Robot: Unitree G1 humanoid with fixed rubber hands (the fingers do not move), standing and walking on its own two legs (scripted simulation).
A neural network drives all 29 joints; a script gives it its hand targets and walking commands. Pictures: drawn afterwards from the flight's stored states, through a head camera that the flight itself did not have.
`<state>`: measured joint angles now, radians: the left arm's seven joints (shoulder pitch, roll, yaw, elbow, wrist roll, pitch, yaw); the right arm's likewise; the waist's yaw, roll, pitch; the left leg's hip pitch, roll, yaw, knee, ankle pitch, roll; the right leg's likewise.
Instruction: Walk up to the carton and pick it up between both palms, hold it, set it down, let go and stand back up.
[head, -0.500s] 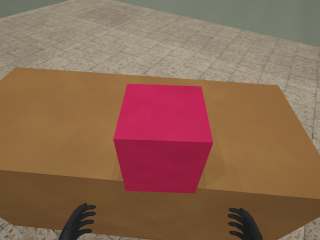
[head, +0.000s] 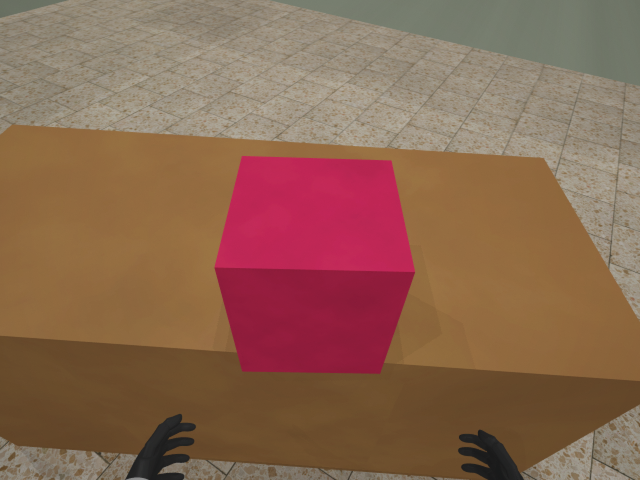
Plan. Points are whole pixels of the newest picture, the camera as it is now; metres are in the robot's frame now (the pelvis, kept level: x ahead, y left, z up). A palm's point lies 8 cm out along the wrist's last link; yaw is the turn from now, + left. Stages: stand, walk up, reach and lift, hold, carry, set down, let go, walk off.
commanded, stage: let go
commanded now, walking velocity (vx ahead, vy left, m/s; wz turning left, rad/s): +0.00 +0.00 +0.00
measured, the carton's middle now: (314, 269) +0.41 +0.03 +0.04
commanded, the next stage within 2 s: stand in 0.28 s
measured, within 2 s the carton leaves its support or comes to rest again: neither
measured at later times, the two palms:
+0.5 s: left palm out of the picture +0.11 +0.25 -0.10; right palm out of the picture +0.09 -0.23 -0.12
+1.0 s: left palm out of the picture -0.02 +0.24 -0.14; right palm out of the picture +0.01 -0.23 -0.13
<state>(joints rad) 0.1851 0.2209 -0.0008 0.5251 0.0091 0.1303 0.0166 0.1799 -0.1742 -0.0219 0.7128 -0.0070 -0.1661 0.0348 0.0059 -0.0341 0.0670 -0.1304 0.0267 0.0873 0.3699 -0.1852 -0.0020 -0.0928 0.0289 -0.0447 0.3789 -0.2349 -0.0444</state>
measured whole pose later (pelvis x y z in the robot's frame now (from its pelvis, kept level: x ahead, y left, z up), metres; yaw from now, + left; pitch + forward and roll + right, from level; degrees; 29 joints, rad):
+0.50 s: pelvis +0.00 +0.01 -0.01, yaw +2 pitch +0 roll +0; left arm 0.25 0.22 0.01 0.65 0.04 0.00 -0.01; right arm 0.27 -0.22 -0.02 0.77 -0.03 0.01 0.03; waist 0.01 0.00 0.01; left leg -0.26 0.03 0.06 0.50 -0.24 0.01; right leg -0.19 0.02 -0.07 0.47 -0.28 -0.04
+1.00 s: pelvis -0.02 +0.01 +0.00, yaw +3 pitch +0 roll -1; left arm 0.38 0.20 0.02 0.90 0.02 -0.02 0.02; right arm 0.35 -0.19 0.00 0.95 -0.03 -0.01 0.00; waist 0.01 0.00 -0.03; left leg -0.27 0.01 0.03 0.45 -0.18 0.01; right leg -0.19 0.02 -0.11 0.41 -0.22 -0.04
